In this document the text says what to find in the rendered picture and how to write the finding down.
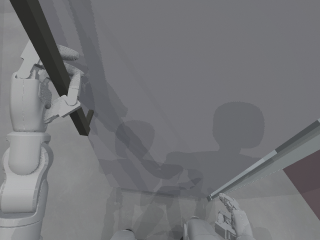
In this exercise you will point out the robot thigh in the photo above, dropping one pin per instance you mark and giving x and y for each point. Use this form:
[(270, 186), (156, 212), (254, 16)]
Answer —
[(197, 229), (123, 235)]

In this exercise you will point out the handle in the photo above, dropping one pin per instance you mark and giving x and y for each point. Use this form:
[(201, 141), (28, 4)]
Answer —
[(35, 24)]

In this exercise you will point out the fridge door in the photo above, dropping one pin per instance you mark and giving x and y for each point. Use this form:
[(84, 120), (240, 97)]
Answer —
[(188, 94)]

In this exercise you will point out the robot left forearm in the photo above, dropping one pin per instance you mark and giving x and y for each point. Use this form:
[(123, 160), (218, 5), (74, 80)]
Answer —
[(24, 192)]

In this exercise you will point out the right robot thigh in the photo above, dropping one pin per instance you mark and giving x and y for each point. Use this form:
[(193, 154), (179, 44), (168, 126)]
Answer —
[(197, 229)]

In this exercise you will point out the left robot thigh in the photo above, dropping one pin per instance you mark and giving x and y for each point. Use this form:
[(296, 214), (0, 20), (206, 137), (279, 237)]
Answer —
[(123, 235)]

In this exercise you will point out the robot left hand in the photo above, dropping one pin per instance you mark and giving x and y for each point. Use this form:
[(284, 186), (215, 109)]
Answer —
[(29, 92)]

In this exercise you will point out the robot right hand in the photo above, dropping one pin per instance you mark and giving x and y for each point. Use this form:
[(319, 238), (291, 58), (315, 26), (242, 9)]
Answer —
[(231, 227)]

